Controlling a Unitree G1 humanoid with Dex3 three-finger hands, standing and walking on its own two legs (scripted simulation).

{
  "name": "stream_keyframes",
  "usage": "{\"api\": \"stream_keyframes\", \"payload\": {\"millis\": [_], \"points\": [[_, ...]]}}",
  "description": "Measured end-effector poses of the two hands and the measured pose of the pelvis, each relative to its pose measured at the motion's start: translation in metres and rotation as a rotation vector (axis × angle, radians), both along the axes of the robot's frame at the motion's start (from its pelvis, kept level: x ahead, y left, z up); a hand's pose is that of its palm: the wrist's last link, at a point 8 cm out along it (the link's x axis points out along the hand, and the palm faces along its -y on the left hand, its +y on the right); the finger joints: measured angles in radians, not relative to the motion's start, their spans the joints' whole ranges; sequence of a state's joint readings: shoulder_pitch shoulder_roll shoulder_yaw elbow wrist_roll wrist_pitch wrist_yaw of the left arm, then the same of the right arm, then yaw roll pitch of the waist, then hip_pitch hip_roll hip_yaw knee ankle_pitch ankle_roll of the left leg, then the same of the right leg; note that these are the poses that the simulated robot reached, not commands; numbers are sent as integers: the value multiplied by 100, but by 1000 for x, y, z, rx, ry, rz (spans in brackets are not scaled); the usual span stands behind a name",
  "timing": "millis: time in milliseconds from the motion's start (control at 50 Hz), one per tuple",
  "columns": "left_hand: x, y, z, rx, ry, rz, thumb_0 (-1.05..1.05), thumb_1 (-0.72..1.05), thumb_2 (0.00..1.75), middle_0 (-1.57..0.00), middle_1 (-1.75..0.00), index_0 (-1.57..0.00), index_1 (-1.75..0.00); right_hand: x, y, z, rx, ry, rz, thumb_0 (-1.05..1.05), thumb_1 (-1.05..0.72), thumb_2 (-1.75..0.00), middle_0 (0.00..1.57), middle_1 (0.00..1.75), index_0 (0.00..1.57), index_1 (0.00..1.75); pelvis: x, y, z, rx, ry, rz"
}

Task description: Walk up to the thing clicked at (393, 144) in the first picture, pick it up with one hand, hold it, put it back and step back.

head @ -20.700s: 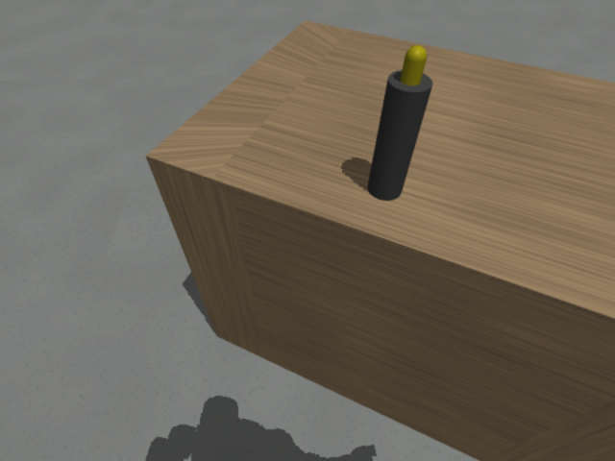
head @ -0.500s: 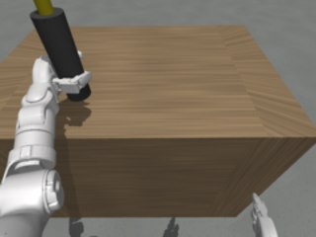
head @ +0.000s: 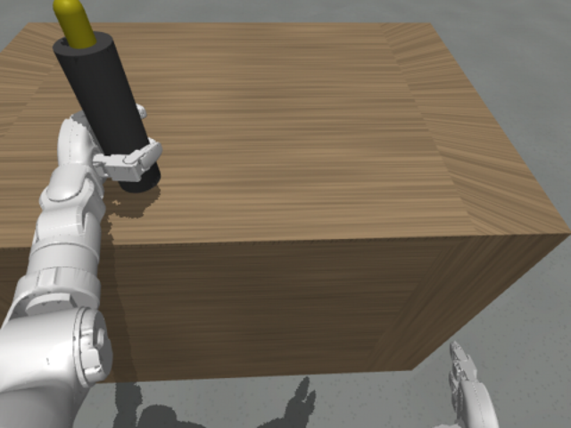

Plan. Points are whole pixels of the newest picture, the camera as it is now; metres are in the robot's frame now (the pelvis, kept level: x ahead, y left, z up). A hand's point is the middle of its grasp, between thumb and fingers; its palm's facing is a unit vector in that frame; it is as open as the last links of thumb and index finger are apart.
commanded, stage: lower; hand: left
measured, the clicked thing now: (110, 107) +0.46 +0.21 +0.21
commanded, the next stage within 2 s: loosen in 0.66 s
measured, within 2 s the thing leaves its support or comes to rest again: rests again in 0.46 s
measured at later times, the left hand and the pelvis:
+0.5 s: hand (140, 159) +0.47 +0.20 +0.11, palm faces +0.12 -0.99 +0.00, open 8.4 cm; pelvis +0.01 +0.00 -0.01, yaw +0 degrees
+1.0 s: hand (139, 161) +0.47 +0.20 +0.11, palm faces +0.13 -0.99 +0.02, open 8.7 cm; pelvis +0.00 +0.00 -0.02, yaw +0 degrees
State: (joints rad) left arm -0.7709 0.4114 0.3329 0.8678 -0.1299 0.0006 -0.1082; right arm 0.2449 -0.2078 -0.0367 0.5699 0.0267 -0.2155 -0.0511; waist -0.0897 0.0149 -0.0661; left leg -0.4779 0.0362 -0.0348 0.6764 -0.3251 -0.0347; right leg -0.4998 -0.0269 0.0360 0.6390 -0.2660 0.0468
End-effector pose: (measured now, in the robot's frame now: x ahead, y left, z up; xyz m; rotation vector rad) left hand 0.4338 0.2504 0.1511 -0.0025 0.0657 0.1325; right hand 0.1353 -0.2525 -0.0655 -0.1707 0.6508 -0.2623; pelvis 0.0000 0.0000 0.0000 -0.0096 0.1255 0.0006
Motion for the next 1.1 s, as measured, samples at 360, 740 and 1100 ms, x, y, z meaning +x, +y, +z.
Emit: {"api": "stream_keyframes", "payload": {"millis": [360,740,1100], "points": [[9,3,-25,11,-3,-10,-1,-24,117,-80,-109,-82,-111,6,4,0,-4,9,-3,-1,52,-5,5,5,5,5,5,3,-8,-6,39,-6],[13,2,-42,6,-35,-14,-1,-24,117,-80,-109,-82,-111,10,3,5,-26,1,13,-1,51,-5,5,5,5,5,7,3,-16,-9,65,-7],[14,3,-42,-10,-64,-3,-1,-29,70,-83,-85,-85,-84,2,5,4,-35,15,21,-1,50,-4,5,5,5,5,2,5,-21,-8,75,-6]]}}
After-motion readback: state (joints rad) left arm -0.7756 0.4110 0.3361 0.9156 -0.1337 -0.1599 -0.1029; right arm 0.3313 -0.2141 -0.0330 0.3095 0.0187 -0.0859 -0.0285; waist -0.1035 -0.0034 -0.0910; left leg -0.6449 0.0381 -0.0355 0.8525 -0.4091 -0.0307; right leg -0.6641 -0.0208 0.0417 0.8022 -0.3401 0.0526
